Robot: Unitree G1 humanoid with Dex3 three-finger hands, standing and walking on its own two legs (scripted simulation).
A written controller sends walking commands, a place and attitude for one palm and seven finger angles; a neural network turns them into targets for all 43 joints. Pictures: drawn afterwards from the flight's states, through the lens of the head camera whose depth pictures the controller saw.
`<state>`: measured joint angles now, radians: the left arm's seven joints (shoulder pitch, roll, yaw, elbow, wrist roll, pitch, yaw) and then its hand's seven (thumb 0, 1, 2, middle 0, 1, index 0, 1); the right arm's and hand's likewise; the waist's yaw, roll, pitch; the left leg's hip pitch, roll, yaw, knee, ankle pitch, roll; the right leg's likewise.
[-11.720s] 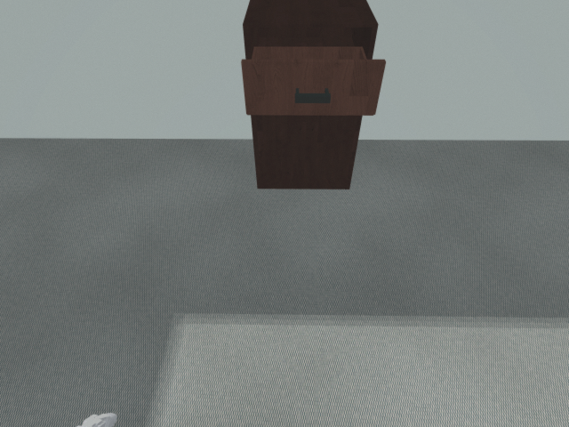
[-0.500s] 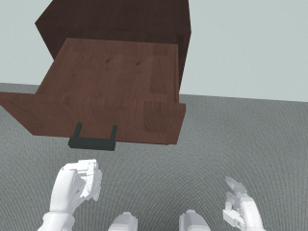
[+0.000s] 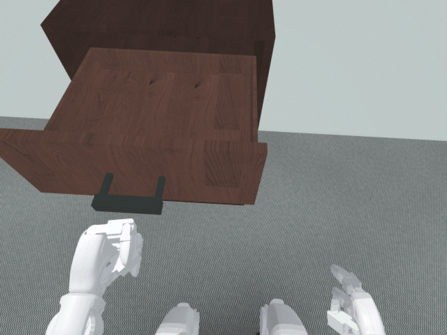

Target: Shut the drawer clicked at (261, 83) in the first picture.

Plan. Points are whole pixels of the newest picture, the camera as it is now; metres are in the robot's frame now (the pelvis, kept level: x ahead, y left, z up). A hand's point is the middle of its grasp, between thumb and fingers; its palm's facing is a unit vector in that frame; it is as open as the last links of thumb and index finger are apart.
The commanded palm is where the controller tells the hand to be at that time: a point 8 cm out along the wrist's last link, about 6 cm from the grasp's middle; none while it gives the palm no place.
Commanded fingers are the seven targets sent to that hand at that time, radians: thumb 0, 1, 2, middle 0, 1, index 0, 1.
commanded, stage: bring the fist close to the handle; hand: left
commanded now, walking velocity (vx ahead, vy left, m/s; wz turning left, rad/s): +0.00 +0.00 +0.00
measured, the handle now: (131, 192) +0.35 +0.18 +0.05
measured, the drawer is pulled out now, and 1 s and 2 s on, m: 0.30 0.25 0.12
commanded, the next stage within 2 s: push the drawer shut in 0.12 s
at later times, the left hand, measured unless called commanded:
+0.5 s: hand (151, 240) +0.27 +0.13 +0.04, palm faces -0.09 -0.99 -0.05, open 3.3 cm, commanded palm +0.26 +0.19 +0.05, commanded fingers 0.00 0.90 0.90 -1.40 -1.60 -1.40 -1.60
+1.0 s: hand (151, 213) +0.32 +0.14 +0.03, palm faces -0.08 -1.00 -0.06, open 2.9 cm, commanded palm +0.32 +0.19 +0.05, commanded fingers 0.00 0.90 0.90 -1.40 -1.60 -1.40 -1.60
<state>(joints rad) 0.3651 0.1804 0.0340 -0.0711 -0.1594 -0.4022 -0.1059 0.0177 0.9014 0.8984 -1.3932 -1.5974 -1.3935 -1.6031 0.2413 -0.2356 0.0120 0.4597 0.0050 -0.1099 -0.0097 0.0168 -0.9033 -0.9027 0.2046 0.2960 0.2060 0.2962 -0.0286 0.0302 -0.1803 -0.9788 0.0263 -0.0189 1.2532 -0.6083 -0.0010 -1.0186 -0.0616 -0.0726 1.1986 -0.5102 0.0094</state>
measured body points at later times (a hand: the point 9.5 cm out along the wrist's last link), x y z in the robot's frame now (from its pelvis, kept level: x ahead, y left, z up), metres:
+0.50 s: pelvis +0.00 +0.00 +0.00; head +0.08 +0.00 +0.44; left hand +0.27 +0.18 +0.04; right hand +0.17 -0.24 -0.09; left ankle +0.00 +0.12 -0.63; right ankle +0.03 -0.13 -0.63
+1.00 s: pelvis -0.02 +0.00 +0.00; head +0.07 +0.01 +0.44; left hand +0.31 +0.19 +0.04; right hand +0.14 -0.24 -0.10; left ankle +0.00 +0.12 -0.63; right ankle +0.03 -0.13 -0.63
